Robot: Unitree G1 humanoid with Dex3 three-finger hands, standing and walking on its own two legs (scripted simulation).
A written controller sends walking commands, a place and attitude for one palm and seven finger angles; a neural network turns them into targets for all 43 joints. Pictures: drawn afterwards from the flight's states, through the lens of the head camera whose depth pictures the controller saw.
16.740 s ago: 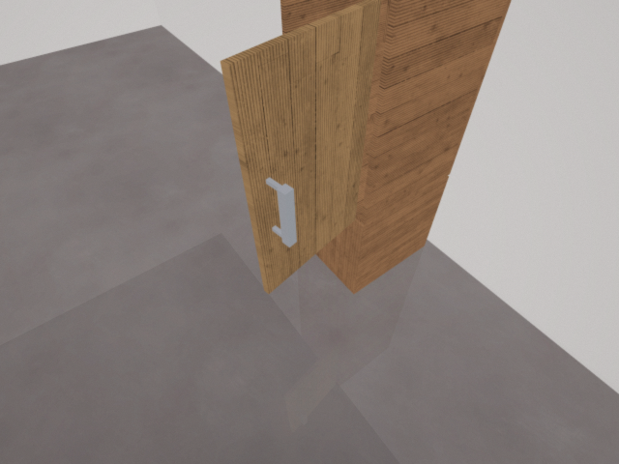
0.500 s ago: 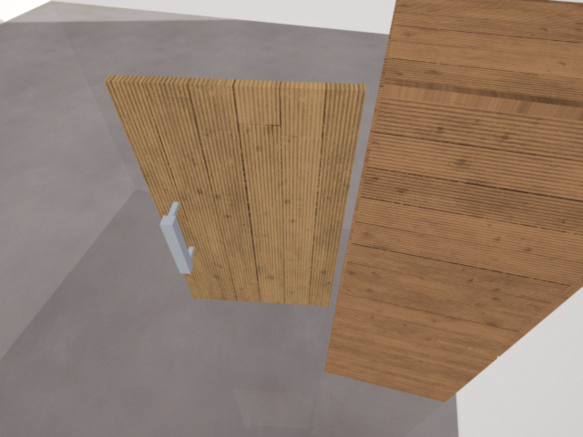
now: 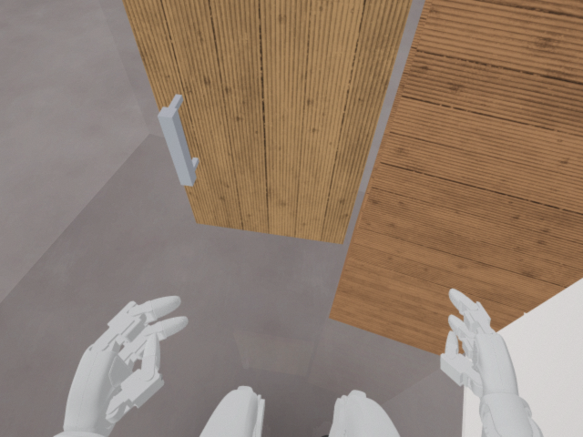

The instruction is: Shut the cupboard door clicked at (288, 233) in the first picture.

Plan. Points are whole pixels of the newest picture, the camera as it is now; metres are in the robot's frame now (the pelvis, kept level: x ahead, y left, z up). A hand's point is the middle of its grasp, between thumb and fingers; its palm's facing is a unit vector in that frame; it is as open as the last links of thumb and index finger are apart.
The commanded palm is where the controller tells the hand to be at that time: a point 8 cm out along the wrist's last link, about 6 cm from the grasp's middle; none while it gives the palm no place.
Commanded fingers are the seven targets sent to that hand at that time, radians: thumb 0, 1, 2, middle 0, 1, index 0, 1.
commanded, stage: raise the hand and make a fist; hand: left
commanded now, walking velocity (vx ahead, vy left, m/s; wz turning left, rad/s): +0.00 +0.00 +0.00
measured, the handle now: (183, 142) +0.54 +0.25 +0.05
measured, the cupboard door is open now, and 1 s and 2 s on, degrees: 100 100 100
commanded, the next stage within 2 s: bring the fist close to the handle in 1.42 s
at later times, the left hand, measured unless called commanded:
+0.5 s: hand (150, 337) +0.22 +0.19 +0.05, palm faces -0.05 -1.00 -0.04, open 3.6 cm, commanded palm +0.20 +0.25 +0.05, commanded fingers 0.00 0.90 0.90 -1.12 -1.30 -1.12 -1.30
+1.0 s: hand (138, 316) +0.24 +0.21 +0.06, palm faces -0.05 -1.00 -0.04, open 3.1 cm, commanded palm +0.22 +0.27 +0.06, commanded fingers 0.00 0.90 0.90 -1.30 -1.50 -1.30 -1.50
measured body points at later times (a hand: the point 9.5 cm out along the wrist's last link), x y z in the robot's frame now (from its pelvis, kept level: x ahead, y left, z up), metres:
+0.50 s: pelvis +0.01 +0.02 +0.00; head +0.09 +0.03 +0.45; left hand +0.22 +0.25 +0.05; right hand +0.17 -0.23 -0.07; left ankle +0.02 +0.12 -0.62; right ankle +0.06 -0.08 -0.62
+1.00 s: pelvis +0.02 +0.03 +0.01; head +0.10 +0.04 +0.45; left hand +0.24 +0.27 +0.06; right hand +0.21 -0.20 -0.06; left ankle +0.02 +0.12 -0.62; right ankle +0.06 -0.08 -0.62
